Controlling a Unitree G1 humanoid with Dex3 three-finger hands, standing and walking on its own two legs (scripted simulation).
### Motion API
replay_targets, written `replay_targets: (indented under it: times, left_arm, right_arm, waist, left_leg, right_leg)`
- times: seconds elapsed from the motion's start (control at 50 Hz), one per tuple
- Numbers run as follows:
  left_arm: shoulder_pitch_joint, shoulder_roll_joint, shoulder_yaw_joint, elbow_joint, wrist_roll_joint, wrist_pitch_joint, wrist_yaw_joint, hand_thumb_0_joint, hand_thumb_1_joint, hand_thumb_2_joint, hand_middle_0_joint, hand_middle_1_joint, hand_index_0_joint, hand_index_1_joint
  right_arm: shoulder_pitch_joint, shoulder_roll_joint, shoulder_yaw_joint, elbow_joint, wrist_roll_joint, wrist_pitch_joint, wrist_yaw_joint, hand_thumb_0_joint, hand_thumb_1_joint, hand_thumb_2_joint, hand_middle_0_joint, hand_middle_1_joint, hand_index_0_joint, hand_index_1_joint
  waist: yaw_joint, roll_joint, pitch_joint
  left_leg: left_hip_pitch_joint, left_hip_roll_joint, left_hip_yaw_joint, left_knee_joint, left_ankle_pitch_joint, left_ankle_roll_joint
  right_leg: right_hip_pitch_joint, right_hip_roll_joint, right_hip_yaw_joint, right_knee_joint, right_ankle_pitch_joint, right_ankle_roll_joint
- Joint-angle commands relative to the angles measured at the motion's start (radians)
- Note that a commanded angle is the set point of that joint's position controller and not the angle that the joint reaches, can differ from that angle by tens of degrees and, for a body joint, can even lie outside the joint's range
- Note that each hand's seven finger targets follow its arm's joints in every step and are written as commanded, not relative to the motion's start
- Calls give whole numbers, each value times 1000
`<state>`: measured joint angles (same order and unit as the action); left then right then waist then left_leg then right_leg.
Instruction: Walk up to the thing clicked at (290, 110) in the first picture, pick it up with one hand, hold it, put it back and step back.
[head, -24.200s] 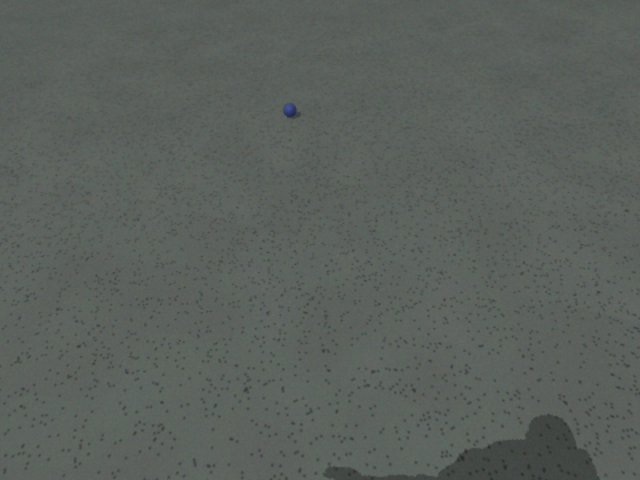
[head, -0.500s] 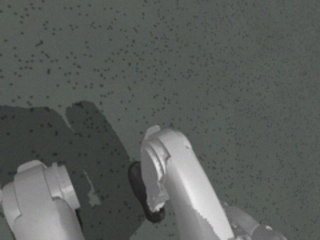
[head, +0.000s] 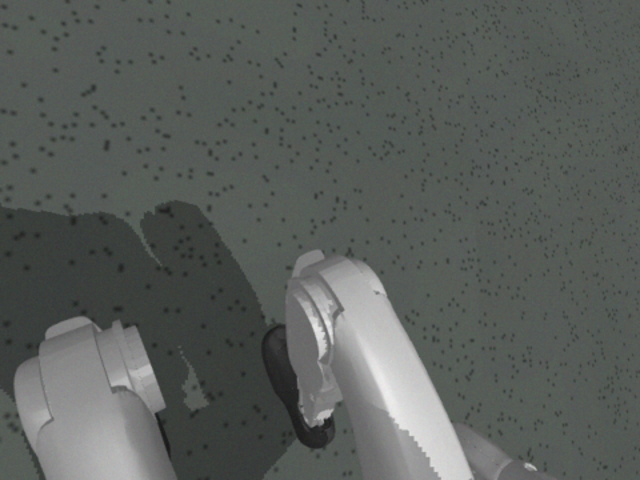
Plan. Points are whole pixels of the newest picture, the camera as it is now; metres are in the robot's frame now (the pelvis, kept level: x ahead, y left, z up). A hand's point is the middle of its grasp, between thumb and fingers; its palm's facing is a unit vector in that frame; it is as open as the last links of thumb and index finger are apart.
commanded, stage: close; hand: left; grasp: from above
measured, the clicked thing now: out of the picture +0.42 +0.32 -0.27
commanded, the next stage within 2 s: settle in 0.32 s
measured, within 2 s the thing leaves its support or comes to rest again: leaves its support in 0.76 s
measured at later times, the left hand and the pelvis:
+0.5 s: hand out of the picture +0.40 +0.31 -0.25, palm faces -0.44 -0.16 -0.89, open 9.6 cm; pelvis +0.00 +0.00 +0.00, yaw +0 degrees
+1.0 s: hand out of the picture +0.41 +0.33 -0.19, palm faces -0.38 -0.13 -0.92, open 9.6 cm; pelvis +0.01 +0.00 +0.01, yaw +2 degrees
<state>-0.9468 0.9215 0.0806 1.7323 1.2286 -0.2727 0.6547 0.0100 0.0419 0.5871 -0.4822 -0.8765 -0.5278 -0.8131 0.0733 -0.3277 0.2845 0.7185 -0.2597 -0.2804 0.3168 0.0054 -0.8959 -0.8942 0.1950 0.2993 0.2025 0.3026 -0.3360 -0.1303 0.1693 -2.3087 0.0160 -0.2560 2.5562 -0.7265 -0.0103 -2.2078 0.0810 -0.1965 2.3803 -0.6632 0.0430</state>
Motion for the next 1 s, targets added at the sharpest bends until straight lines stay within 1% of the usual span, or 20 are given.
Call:
replay_targets:
  times: [0.0,0.1,0.16,0.2,0.26,0.3,0.38,0.4,0.44,0.56,0.62,0.7,0.72,0.74,0.76,0.8,0.84,0.9,0.94,0.98]
  left_arm:
    - [-204,179,13,-75,20,-16,94,0,271,616,-578,-827,-631,-771]
    - [-229,187,9,-93,20,24,134,0,356,557,-645,-758,-698,-701]
    - [-239,187,7,-96,18,48,143,0,396,618,-691,-765,-734,-719]
    - [-247,223,37,-95,18,62,146,0,452,679,-743,-776,-778,-737]
    - [-261,188,14,-78,11,75,133,0,498,668,-783,-759,-818,-721]
    - [-253,222,47,-57,15,82,132,0,531,598,-798,-724,-841,-678]
    - [-241,220,52,-36,7,83,120,0,556,626,-827,-737,-865,-696]
    - [-250,198,30,-33,8,83,110,0,568,627,-835,-740,-874,-699]
    - [-235,210,35,-31,6,84,100,0,489,702,-832,-795,-873,-753]
    - [-233,248,65,-65,-12,76,66,0,536,721,-876,-802,-916,-764]
    - [-240,286,111,-167,-10,65,61,0,545,733,-880,-814,-920,-775]
    - [-227,199,63,-250,-23,59,46,0,544,707,-878,-806,-918,-766]
    - [-219,214,81,-291,-27,62,44,0,544,696,-864,-814,-911,-767]
    - [-227,249,118,-385,-37,61,43,0,550,727,-862,-836,-910,-789]
    - [-183,225,108,-380,-42,70,33,0,567,755,-886,-835,-927,-793]
    - [-161,156,77,-422,-47,84,17,0,592,775,-912,-837,-951,-799]
    - [-174,155,88,-453,-47,102,2,0,627,744,-925,-819,-969,-774]
    - [-188,68,36,-455,-54,129,-40,0,627,811,-948,-827,-979,-796]
    - [-179,2,-6,-420,-65,149,-71,0,631,765,-948,-818,-985,-782]
    - [-178,-8,-9,-425,-77,155,-98,0,588,793,-921,-842,-954,-810]
  right_arm:
    - [181,-345,-99,14,-5,-6,-17,0,-887,-896,200,300,200,300]
    - [176,-345,-116,18,-7,-13,-26,0,-886,-895,200,300,200,300]
    - [170,-350,-123,22,-3,-18,-24,0,-886,-896,200,300,200,300]
    - [163,-357,-130,17,6,-21,-21,0,-886,-896,200,300,200,300]
    - [154,-357,-133,18,5,-32,-16,0,-887,-896,200,300,200,300]
    - [173,-355,-121,16,7,-36,-10,0,-885,-895,200,300,199,300]
    - [168,-361,-126,17,5,-35,-11,0,-886,-896,200,300,199,300]
    - [160,-357,-129,15,7,-41,-9,0,-887,-897,200,300,199,300]
    - [163,-361,-131,14,7,-43,-9,0,-904,-900,200,300,200,300]
    - [191,-360,-136,8,10,-35,-12,0,-907,-901,200,300,200,300]
    - [213,-356,-148,10,11,-28,-12,0,-907,-901,200,300,200,300]
    - [184,-321,-154,15,19,-24,-10,0,-910,-903,200,300,200,300]
    - [195,-320,-162,18,24,-19,-10,0,-906,-901,200,300,200,300]
    - [207,-319,-174,21,31,-17,-11,0,-905,-900,200,300,200,300]
    - [205,-306,-180,27,38,-16,-6,0,-906,-901,200,300,200,300]
    - [203,-296,-199,32,52,-2,-2,0,-906,-901,200,300,199,300]
    - [224,-295,-221,44,64,11,-2,0,-903,-899,200,299,199,299]
    - [230,-283,-248,51,89,33,-4,0,-904,-900,200,299,199,299]
    - [238,-270,-252,48,98,44,-7,0,-906,-900,199,299,199,299]
    - [238,-263,-259,41,108,57,-16,0,-910,-902,199,300,199,300]
  waist:
    - [-50,444,-604]
    - [-55,424,-591]
    - [-58,440,-603]
    - [-50,438,-613]
    - [-64,453,-599]
    - [-64,444,-588]
    - [-64,455,-576]
    - [-65,455,-548]
    - [-60,454,-555]
    - [-45,455,-623]
    - [-19,530,-721]
    - [-1,563,-730]
    - [10,588,-773]
    - [43,635,-857]
    - [58,645,-875]
    - [61,645,-886]
    - [64,625,-876]
    - [70,591,-865]
    - [61,522,-806]
    - [77,483,-821]
  left_leg:
    - [432,30,89,-266,200,16]
    - [407,30,96,-280,120,19]
    - [415,36,80,-292,126,15]
    - [419,38,75,-286,142,15]
    - [435,40,74,-286,152,11]
    - [424,36,72,-286,165,13]
    - [423,36,81,-296,163,11]
    - [411,32,86,-289,138,12]
    - [417,31,86,-297,126,11]
    - [422,29,98,-278,172,21]
    - [488,29,102,-288,249,13]
    - [493,24,116,-297,226,9]
    - [512,23,121,-301,240,8]
    - [553,23,126,-299,287,5]
    - [566,21,130,-293,304,3]
    - [557,21,140,-310,304,6]
    - [543,16,141,-316,299,7]
    - [524,13,140,-346,270,12]
    - [479,10,144,-354,228,24]
    - [449,3,148,-374,196,31]
  right_leg:
    - [346,41,-93,-212,234,-60]
    - [325,40,-74,-248,156,-62]
    - [316,40,-79,-240,162,-64]
    - [308,32,-78,-223,180,-63]
    - [302,32,-77,-215,194,-63]
    - [294,25,-83,-211,205,-62]
    - [307,31,-78,-222,201,-65]
    - [292,24,-76,-216,181,-63]
    - [295,24,-75,-219,168,-66]
    - [341,24,-63,-224,210,-60]
    - [381,29,-64,-215,271,-67]
    - [359,29,-61,-219,257,-71]
    - [379,31,-56,-220,269,-74]
    - [390,26,-55,-212,305,-75]
    - [375,21,-53,-199,315,-78]
    - [365,26,-44,-214,316,-82]
    - [330,19,-45,-212,310,-82]
    - [273,15,-35,-224,278,-86]
    - [254,16,-26,-250,245,-83]
    - [270,11,-16,-267,214,-85]
